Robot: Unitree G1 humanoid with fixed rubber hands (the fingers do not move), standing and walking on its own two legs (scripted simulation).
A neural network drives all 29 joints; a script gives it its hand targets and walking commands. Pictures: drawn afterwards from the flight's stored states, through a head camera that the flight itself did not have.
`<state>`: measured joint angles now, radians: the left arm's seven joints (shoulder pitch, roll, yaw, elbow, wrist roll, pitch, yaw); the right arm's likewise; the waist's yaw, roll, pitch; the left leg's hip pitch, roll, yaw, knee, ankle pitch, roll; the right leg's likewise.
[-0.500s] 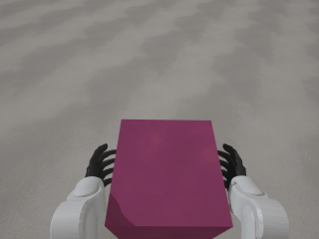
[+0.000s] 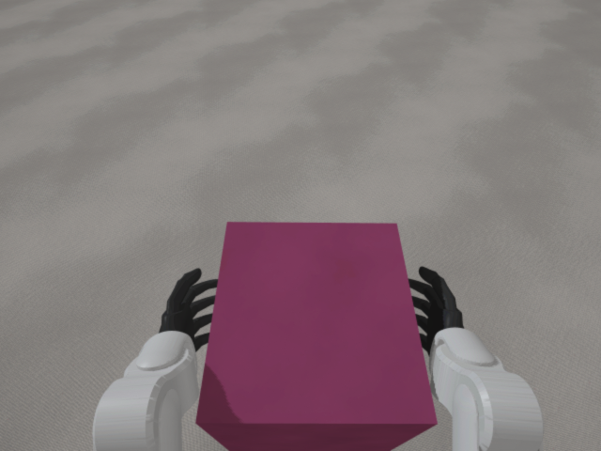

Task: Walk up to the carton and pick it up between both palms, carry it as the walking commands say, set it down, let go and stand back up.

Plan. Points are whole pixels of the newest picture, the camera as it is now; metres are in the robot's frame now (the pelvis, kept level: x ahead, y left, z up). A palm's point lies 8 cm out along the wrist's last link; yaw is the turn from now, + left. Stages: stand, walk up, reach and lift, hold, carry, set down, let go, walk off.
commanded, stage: carry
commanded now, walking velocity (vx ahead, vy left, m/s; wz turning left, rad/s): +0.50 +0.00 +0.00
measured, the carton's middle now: (309, 347) +0.26 +0.00 +0.02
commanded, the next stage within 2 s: none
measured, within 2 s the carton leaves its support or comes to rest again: neither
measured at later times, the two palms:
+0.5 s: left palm (204, 157) +0.59 +0.18 +0.08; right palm (369, 154) +0.58 -0.11 +0.08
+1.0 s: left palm (180, 130) +0.72 +0.26 +0.05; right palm (316, 109) +0.78 -0.02 +0.06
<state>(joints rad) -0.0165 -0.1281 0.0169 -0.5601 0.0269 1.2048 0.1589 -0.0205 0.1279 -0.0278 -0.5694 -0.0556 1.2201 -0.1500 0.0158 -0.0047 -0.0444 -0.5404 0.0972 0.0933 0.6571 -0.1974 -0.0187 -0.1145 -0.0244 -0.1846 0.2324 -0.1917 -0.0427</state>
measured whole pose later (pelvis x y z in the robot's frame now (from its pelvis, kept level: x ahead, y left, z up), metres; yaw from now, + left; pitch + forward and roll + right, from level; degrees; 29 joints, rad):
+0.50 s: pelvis +0.34 +0.04 -0.01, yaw -1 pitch +5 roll -2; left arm -0.01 -0.13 0.01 -0.60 0.05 1.22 0.16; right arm -0.02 0.13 -0.03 -0.57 -0.03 1.22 -0.15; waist -0.03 0.00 -0.05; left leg 0.02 0.05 0.18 0.26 -0.35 0.00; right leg -0.59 -0.05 -0.13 0.59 -0.09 0.02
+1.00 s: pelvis +0.50 +0.07 -0.04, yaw +12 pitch +3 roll +0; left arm -0.03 -0.13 0.03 -0.58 0.05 1.21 0.16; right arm -0.08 0.13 -0.03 -0.53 -0.03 1.22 -0.15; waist -0.03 -0.03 -0.03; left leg -0.51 0.01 0.11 0.73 -0.26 0.05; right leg -0.48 -0.15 -0.16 0.98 -0.59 0.07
